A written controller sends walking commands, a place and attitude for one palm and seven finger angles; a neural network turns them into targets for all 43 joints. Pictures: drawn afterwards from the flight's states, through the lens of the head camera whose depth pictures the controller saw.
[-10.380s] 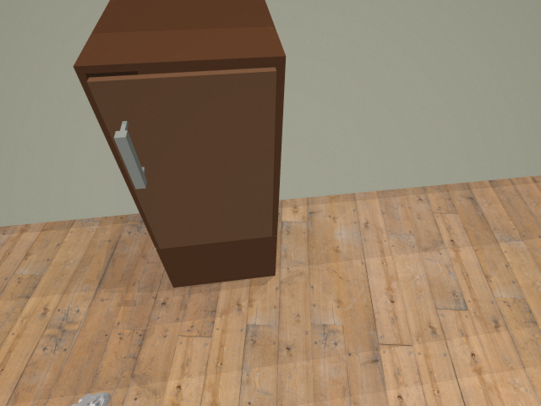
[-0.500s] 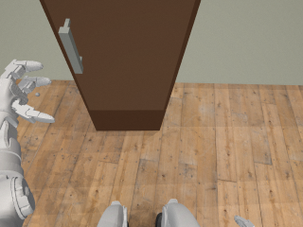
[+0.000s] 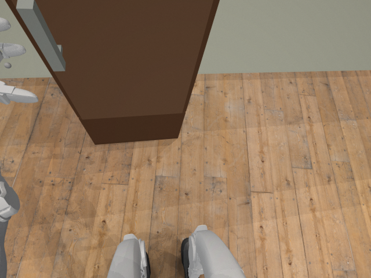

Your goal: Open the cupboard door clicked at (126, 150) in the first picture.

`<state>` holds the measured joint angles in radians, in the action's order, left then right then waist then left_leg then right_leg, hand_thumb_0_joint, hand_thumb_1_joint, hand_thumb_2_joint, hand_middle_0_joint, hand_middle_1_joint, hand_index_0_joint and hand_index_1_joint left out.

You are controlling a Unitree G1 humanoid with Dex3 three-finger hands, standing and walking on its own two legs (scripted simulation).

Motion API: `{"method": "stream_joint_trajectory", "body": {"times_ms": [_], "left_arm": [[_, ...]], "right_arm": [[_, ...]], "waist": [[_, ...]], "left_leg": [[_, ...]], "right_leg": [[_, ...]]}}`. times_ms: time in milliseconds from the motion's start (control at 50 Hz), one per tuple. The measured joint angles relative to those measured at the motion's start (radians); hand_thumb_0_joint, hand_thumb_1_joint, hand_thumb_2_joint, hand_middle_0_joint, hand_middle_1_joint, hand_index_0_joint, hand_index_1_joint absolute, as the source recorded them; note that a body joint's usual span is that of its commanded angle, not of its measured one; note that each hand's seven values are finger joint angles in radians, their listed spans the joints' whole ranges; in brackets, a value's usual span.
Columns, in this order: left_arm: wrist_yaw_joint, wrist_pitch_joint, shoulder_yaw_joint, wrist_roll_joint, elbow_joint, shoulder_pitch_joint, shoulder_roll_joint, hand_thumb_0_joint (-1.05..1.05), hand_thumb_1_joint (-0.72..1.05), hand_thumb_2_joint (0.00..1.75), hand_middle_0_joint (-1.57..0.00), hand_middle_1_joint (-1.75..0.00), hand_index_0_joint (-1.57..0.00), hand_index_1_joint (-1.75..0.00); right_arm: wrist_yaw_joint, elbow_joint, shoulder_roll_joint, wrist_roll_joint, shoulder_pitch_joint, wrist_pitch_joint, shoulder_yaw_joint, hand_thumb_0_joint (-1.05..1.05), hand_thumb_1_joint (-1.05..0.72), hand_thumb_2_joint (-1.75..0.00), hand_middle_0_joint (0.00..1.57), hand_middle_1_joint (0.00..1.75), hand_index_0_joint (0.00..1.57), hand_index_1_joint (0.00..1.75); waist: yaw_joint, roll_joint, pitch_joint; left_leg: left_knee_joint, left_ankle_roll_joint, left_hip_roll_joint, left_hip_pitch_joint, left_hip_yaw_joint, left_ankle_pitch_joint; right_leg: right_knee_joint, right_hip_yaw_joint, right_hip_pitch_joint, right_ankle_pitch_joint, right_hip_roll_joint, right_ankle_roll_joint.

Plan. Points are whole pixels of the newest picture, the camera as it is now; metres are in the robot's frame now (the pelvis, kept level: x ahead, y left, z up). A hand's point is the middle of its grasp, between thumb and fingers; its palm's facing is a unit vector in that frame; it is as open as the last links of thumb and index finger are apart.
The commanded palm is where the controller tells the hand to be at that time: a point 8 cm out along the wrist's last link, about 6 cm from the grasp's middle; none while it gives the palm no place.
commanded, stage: move the hooked fingers beside the handle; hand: left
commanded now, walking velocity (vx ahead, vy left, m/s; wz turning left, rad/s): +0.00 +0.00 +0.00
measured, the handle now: (46, 32) +0.60 +0.23 +0.06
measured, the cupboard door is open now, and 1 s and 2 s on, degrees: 0 0 0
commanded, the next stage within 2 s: slide the fingers in behind the handle in 0.96 s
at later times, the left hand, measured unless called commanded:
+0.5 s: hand (12, 53) +0.55 +0.28 +0.06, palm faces +0.05 -1.00 -0.03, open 14.0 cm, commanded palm +0.53 +0.31 +0.06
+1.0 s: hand (12, 58) +0.54 +0.28 +0.06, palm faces +0.05 -1.00 -0.03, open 14.0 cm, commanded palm +0.53 +0.32 +0.06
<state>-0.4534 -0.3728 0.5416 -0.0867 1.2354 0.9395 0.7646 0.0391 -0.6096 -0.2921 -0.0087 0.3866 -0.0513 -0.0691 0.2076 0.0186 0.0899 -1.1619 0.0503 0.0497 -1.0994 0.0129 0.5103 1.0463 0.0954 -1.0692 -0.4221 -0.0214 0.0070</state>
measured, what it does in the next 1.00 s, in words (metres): stands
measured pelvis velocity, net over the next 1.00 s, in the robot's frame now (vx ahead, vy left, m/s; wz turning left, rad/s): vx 0.01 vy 0.00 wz -0.01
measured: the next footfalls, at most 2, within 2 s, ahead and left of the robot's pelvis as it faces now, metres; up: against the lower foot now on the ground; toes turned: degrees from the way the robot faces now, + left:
none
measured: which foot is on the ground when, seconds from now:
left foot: down 0.00-1.00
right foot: down 0.00-1.00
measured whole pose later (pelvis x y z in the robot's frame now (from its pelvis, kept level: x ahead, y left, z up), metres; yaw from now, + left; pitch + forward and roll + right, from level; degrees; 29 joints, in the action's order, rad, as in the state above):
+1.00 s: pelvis +0.01 +0.00 +0.00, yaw -1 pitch +27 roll -6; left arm -0.44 -0.35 0.56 -0.05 1.25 0.98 0.81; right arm 0.02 -0.58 -0.28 -0.02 0.38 -0.10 -0.08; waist 0.23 0.02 0.08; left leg -1.17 0.05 0.06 -1.13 0.00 0.53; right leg 1.04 0.11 -1.09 -0.43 -0.04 0.01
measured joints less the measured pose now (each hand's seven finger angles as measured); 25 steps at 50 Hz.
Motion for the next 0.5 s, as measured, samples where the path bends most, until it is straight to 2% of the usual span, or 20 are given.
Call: {"method": "stream_joint_trajectory", "body": {"times_ms": [200,260,380,500], "left_arm": [[0.004,0.035,0.008,0.04,0.067,0.124,0.088,-0.02,-0.5,0.3,-0.3,-1.2,-0.3,-1.2],[0.001,0.041,0.014,0.051,0.053,0.126,0.106,-0.02,-0.5,0.3,-0.3,-1.2,-0.3,-1.2],[-0.015,0.051,0.026,0.036,0.024,0.084,0.086,-0.02,-0.5,0.3,-0.3,-1.2,-0.3,-1.2],[0.003,0.039,0.043,0.036,-0.037,0.042,0.048,-0.02,-0.5,0.3,-0.3,-1.2,-0.3,-1.2]], "right_arm": [[-0.004,0.014,0.001,-0.006,0.007,-0.024,-0.023,0.0,-0.9,-0.9,0.21,0.3,0.21,0.3],[-0.008,0.026,0.002,-0.009,0.012,-0.031,-0.022,0.0,-0.9,-0.9,0.21,0.3,0.21,0.3],[-0.02,0.031,0.008,-0.01,0.024,-0.049,-0.022,0.0,-0.9,-0.9,0.21,0.3,0.21,0.3],[-0.03,0.024,0.019,-0.013,0.025,-0.052,-0.014,0.0,-0.9,-0.9,0.21,0.3,0.21,0.3]], "waist": [[0.035,0.007,-0.01],[0.043,0.01,-0.009],[0.032,0.012,-0.012],[0.024,0.008,-0.005]], "left_leg": [[-0.027,0.001,0.007,-0.057,-0.013,0.011],[-0.032,0.0,0.01,-0.073,-0.014,0.014],[-0.022,0.002,0.013,-0.067,-0.008,0.017],[-0.008,-0.002,0.015,-0.048,-0.013,0.019]], "right_leg": [[0.01,0.012,-0.047,-0.004,-0.008,0.0],[0.012,0.012,-0.062,-0.005,-0.01,0.0],[0.0,0.006,-0.059,-0.004,-0.015,-0.003],[-0.019,0.009,-0.037,-0.004,-0.018,-0.001]]}}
